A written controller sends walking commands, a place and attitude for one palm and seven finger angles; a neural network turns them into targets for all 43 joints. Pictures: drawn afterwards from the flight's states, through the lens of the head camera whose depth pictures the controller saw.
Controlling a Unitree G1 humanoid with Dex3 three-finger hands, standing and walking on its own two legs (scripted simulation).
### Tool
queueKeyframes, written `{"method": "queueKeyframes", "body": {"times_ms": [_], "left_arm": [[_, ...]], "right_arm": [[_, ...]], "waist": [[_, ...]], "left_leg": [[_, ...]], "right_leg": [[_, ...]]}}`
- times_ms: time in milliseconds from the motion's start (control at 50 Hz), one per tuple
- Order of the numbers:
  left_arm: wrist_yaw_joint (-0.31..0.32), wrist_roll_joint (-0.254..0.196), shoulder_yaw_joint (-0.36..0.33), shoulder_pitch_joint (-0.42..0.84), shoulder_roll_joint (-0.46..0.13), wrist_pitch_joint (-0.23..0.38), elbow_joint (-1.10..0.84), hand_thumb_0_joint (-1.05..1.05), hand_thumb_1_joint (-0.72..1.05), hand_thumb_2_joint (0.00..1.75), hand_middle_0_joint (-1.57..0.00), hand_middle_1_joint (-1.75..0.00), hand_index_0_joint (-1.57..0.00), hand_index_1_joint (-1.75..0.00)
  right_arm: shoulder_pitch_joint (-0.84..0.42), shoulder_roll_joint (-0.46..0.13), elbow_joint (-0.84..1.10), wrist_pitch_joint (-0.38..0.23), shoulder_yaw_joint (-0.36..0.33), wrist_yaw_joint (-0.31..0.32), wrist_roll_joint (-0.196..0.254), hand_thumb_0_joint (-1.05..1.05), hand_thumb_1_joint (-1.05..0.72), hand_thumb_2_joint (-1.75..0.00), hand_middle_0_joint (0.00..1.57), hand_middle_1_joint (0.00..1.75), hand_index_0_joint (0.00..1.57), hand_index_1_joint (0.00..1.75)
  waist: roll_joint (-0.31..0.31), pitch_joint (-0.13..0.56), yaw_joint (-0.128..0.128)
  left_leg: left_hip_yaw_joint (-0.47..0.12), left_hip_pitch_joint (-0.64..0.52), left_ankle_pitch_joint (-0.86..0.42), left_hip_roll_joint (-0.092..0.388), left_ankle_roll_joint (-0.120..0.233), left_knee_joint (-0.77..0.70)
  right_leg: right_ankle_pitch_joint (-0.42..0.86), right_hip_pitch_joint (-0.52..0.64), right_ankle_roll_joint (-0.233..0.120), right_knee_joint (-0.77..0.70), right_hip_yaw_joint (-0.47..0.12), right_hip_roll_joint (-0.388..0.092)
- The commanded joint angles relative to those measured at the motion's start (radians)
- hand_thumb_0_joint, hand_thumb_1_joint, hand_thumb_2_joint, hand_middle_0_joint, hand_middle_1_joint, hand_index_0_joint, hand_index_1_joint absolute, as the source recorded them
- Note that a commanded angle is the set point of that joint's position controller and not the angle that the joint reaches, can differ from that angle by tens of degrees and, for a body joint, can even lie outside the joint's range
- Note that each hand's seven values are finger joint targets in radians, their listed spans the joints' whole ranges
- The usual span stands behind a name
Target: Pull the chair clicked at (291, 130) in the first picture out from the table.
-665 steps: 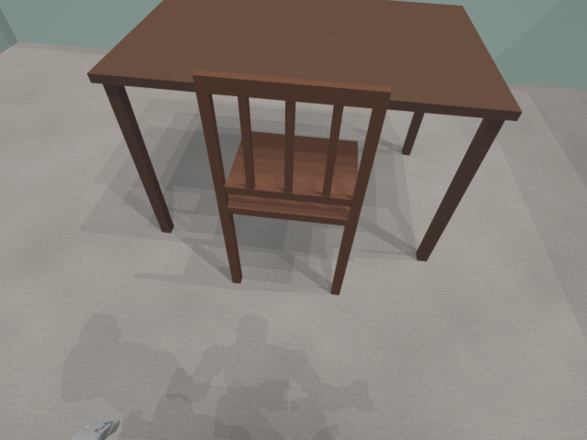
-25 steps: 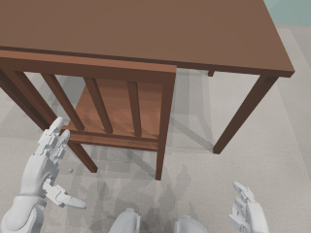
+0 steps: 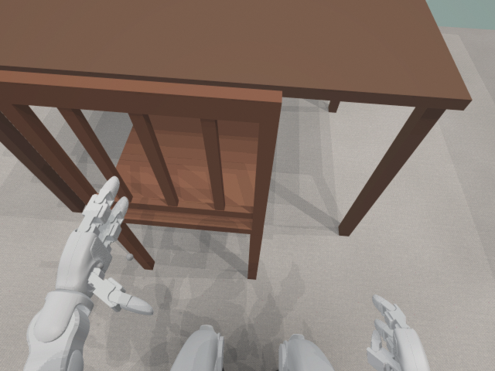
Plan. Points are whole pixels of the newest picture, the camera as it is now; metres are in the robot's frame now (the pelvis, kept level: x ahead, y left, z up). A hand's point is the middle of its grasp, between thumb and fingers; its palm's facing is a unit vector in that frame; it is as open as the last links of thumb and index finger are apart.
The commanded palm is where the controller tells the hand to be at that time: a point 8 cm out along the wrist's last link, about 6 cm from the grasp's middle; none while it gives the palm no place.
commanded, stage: aim the fingers beside a spindle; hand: left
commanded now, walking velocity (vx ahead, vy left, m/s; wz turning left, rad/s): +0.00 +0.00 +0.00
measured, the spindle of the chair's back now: (158, 165) +0.46 +0.19 +0.00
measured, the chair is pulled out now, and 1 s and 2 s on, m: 0.00 0.00 0.00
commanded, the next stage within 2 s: none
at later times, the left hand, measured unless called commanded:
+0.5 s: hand (147, 245) +0.30 +0.17 +0.03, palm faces -0.05 -1.00 -0.07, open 16.9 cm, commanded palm +0.28 +0.22 +0.02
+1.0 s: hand (163, 238) +0.32 +0.16 +0.00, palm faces -0.07 -1.00 -0.04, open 16.9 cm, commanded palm +0.30 +0.22 +0.01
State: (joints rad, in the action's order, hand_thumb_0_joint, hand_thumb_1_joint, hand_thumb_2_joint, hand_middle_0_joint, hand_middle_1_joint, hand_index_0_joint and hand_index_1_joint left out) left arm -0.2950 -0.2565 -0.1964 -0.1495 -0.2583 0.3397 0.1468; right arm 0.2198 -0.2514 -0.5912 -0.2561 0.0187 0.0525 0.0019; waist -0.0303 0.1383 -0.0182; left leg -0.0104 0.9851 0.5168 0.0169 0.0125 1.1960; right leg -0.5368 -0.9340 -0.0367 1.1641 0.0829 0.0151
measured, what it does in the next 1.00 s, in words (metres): stands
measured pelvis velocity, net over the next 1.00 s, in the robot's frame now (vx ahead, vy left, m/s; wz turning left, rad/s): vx -0.01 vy -0.01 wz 0.00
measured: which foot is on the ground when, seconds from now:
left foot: down 0.00-1.00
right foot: down 0.00-1.00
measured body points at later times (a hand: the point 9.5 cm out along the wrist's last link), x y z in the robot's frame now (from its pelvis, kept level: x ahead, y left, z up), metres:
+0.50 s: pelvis +0.00 +0.00 -0.01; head +0.09 +0.00 +0.43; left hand +0.29 +0.23 +0.03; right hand +0.18 -0.24 -0.11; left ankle +0.03 +0.11 -0.64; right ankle +0.02 -0.10 -0.64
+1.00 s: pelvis -0.01 -0.01 -0.02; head +0.10 -0.01 +0.41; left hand +0.32 +0.21 +0.00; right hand +0.16 -0.26 -0.13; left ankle +0.03 +0.11 -0.64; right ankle +0.02 -0.10 -0.64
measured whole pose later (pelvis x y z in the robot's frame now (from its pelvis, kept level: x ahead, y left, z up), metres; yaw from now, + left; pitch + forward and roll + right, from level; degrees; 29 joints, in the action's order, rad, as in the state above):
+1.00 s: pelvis -0.01 -0.01 -0.02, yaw +0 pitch +21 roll -1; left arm -0.25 -0.20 -0.17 0.10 -0.22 0.39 0.38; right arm 0.20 -0.25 -0.62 -0.21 0.01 0.04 -0.01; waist -0.02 0.16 -0.02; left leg 0.00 1.13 0.54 0.02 0.00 1.29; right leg -0.57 -1.09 -0.05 1.29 0.07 0.01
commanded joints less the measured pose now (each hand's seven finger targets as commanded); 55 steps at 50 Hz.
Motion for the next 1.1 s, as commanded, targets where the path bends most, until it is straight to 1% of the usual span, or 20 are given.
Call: {"method": "queueKeyframes", "body": {"times_ms": [0,60,160,180,320,340,420,500,520,580,640,680,720,800,820,860,880,980,1000,1080], "left_arm": [[0.024,-0.01,-0.06,0.152,-0.128,0.088,-0.227,0.0,-0.5,0.3,-0.06,-0.08,-0.06,-0.08],[0.042,0.006,-0.023,0.187,-0.107,0.107,-0.237,0.0,-0.5,0.3,-0.06,-0.08,-0.06,-0.08],[0.058,0.031,-0.014,0.147,-0.1,0.093,-0.194,0.0,-0.5,0.3,-0.06,-0.08,-0.06,-0.08],[0.06,0.032,-0.026,0.128,-0.107,0.083,-0.169,0.0,-0.5,0.3,-0.06,-0.08,-0.06,-0.08],[0.079,0.034,-0.059,0.217,-0.132,0.098,-0.189,0.0,-0.5,0.3,-0.06,-0.08,-0.06,-0.08],[0.075,0.035,-0.017,0.218,-0.091,0.105,-0.189,0.0,-0.5,0.3,-0.06,-0.08,-0.06,-0.08],[0.072,0.043,0.006,0.252,-0.086,0.121,-0.174,0.0,-0.5,0.3,-0.06,-0.08,-0.06,-0.08],[0.063,0.05,0.024,0.256,-0.07,0.101,-0.102,0.0,-0.5,0.3,-0.06,-0.08,-0.06,-0.08],[0.064,0.049,0.003,0.276,-0.089,0.096,-0.089,0.0,-0.5,0.3,-0.06,-0.08,-0.06,-0.08],[0.075,0.049,-0.054,0.297,-0.137,0.095,-0.085,0.0,-0.5,0.3,-0.06,-0.08,-0.06,-0.08],[0.082,0.038,-0.099,0.353,-0.164,0.116,-0.088,0.0,-0.5,0.3,-0.06,-0.08,-0.06,-0.08],[0.08,0.039,-0.081,0.355,-0.153,0.138,-0.114,0.0,-0.5,0.3,-0.06,-0.08,-0.06,-0.08],[0.07,0.036,-0.052,0.339,-0.125,0.149,-0.114,0.0,-0.5,0.3,-0.06,-0.08,-0.06,-0.08],[0.038,0.035,0.021,0.345,-0.064,0.123,0.013,0.0,-0.5,0.3,-0.06,-0.08,-0.06,-0.08],[0.035,0.038,-0.007,0.369,-0.094,0.116,0.037,0.0,-0.5,0.3,-0.06,-0.08,-0.06,-0.08],[0.03,0.039,0.008,0.406,-0.078,0.106,0.062,0.0,-0.5,0.3,-0.06,-0.08,-0.06,-0.08],[0.036,0.041,-0.025,0.408,-0.11,0.107,0.063,0.0,-0.5,0.3,-0.06,-0.08,-0.06,-0.08],[0.079,0.034,-0.157,0.416,-0.227,0.164,-0.085,0.0,-0.5,0.3,-0.06,-0.08,-0.06,-0.08],[0.081,0.032,-0.14,0.395,-0.206,0.172,-0.115,0.0,-0.5,0.3,-0.06,-0.08,-0.06,-0.08],[0.063,0.024,-0.128,0.324,-0.174,0.161,-0.018,0.0,-0.5,0.3,-0.06,-0.08,-0.06,-0.08]], "right_arm": [[-0.027,-0.138,0.144,-0.06,-0.062,0.009,0.004,0.0,-0.9,-0.9,0.2,0.3,0.2,0.3],[-0.022,-0.139,0.136,-0.061,-0.063,0.002,-0.002,0.0,-0.9,-0.9,0.2,0.3,0.2,0.3],[-0.017,-0.142,0.136,-0.045,-0.067,-0.007,-0.003,0.0,-0.9,-0.9,0.2,0.3,0.2,0.3],[-0.013,-0.144,0.139,-0.039,-0.066,-0.007,-0.005,0.0,-0.9,-0.9,0.2,0.3,0.2,0.3],[-0.025,-0.135,0.138,-0.022,-0.065,-0.006,-0.007,0.0,-0.9,-0.9,0.2,0.3,0.2,0.3],[-0.029,-0.131,0.139,-0.022,-0.064,-0.008,-0.006,0.0,-0.9,-0.9,0.2,0.3,0.2,0.3],[-0.021,-0.135,0.123,-0.026,-0.065,-0.009,-0.008,0.0,-0.9,-0.9,0.2,0.3,0.2,0.3],[-0.018,-0.138,0.121,-0.02,-0.066,-0.007,-0.003,0.0,-0.9,-0.9,0.2,0.3,0.2,0.3],[-0.014,-0.14,0.117,-0.017,-0.067,-0.006,-0.003,0.0,-0.9,-0.9,0.2,0.3,0.2,0.3],[-0.019,-0.138,0.122,-0.009,-0.065,-0.004,-0.004,0.0,-0.9,-0.9,0.2,0.3,0.2,0.3],[-0.023,-0.131,0.116,-0.005,-0.064,-0.003,-0.008,0.0,-0.9,-0.9,0.2,0.3,0.2,0.3],[-0.025,-0.127,0.121,-0.008,-0.064,-0.006,-0.009,0.0,-0.9,-0.9,0.2,0.3,0.2,0.3],[-0.019,-0.126,0.111,-0.011,-0.066,-0.011,-0.009,0.0,-0.9,-0.9,0.2,0.3,0.2,0.3],[-0.003,-0.135,0.093,-0.009,-0.067,-0.01,0.001,0.0,-0.9,-0.9,0.2,0.3,0.2,0.3],[0.003,-0.141,0.083,-0.006,-0.07,-0.006,0.004,0.0,-0.9,-0.9,0.2,0.3,0.2,0.3],[0.0,-0.142,0.088,-0.005,-0.068,-0.004,0.005,0.0,-0.9,-0.9,0.2,0.3,0.2,0.3],[-0.001,-0.145,0.089,-0.005,-0.07,-0.002,0.007,0.0,-0.9,-0.9,0.2,0.3,0.2,0.3],[-0.008,-0.135,0.111,0.001,-0.071,-0.007,-0.008,0.0,-0.9,-0.9,0.2,0.3,0.2,0.3],[-0.012,-0.127,0.12,0.002,-0.07,-0.013,-0.011,0.0,-0.9,-0.9,0.2,0.3,0.2,0.3],[-0.007,-0.13,0.104,0.012,-0.069,-0.014,-0.005,0.0,-0.9,-0.9,0.2,0.3,0.2,0.3]], "waist": [[-0.038,0.279,0.006],[-0.045,0.301,-0.005],[-0.015,0.322,0.002],[0.01,0.317,0.006],[-0.014,0.34,0.014],[-0.021,0.337,0.004],[-0.045,0.331,-0.007],[0.0,0.318,-0.009],[0.028,0.322,-0.013],[0.001,0.353,0.012],[0.015,0.38,0.015],[-0.023,0.411,0.017],[-0.053,0.419,0.013],[0.041,0.33,-0.032],[0.054,0.32,-0.031],[0.057,0.307,-0.031],[0.047,0.313,-0.018],[-0.017,0.482,0.038],[-0.052,0.511,0.042],[0.025,0.427,0.01]], "left_leg": [[-0.046,-0.212,-0.229,-0.025,0.001,-0.159],[-0.055,-0.234,-0.236,-0.024,-0.001,-0.153],[-0.055,-0.228,-0.257,-0.022,-0.003,-0.149],[-0.053,-0.204,-0.247,-0.022,0.0,-0.149],[-0.046,-0.199,-0.26,-0.026,-0.002,-0.132],[-0.043,-0.205,-0.261,-0.027,0.0,-0.126],[-0.053,-0.208,-0.246,-0.024,-0.002,-0.117],[-0.046,-0.162,-0.219,-0.028,0.002,-0.106],[-0.045,-0.149,-0.215,-0.028,0.005,-0.101],[-0.032,-0.13,-0.228,-0.033,0.005,-0.093],[-0.023,-0.105,-0.24,-0.037,0.006,-0.074],[-0.02,-0.128,-0.271,-0.037,0.007,-0.068],[-0.021,-0.159,-0.293,-0.035,0.003,-0.067],[-0.024,-0.083,-0.222,-0.033,0.011,-0.05],[-0.024,-0.059,-0.197,-0.031,0.01,-0.045],[-0.025,-0.042,-0.17,-0.034,0.01,-0.046],[-0.023,-0.043,-0.179,-0.035,0.011,-0.041],[-0.014,-0.113,-0.3,-0.039,0.008,-0.045],[-0.011,-0.142,-0.317,-0.042,0.005,-0.052],[-0.01,-0.087,-0.28,-0.037,0.01,-0.048]], "right_leg": [[0.202,0.12,0.014,-0.157,-0.059,0.017],[0.204,0.091,0.013,-0.139,-0.047,0.017],[0.228,0.091,0.013,-0.124,-0.041,0.017],[0.22,0.097,0.013,-0.126,-0.042,0.02],[0.241,0.105,0.009,-0.112,-0.052,0.018],[0.245,0.096,0.012,-0.113,-0.052,0.017],[0.223,0.057,0.01,-0.105,-0.05,0.017],[0.213,0.058,0.012,-0.106,-0.057,0.014],[0.217,0.066,0.014,-0.108,-0.06,0.014],[0.232,0.095,0.012,-0.1,-0.074,0.012],[0.259,0.132,0.016,-0.096,-0.097,0.008],[0.29,0.137,0.013,-0.087,-0.099,0.01],[0.314,0.121,0.012,-0.08,-0.09,0.009],[0.257,0.078,0.02,-0.1,-0.098,0.008],[0.229,0.064,0.021,-0.101,-0.102,0.006],[0.192,0.055,0.021,-0.105,-0.106,0.002],[0.196,0.054,0.016,-0.1,-0.11,0.003],[0.331,0.165,0.014,-0.064,-0.116,0.006],[0.35,0.175,0.015,-0.063,-0.115,0.006],[0.33,0.163,0.021,-0.083,-0.117,0.011]]}}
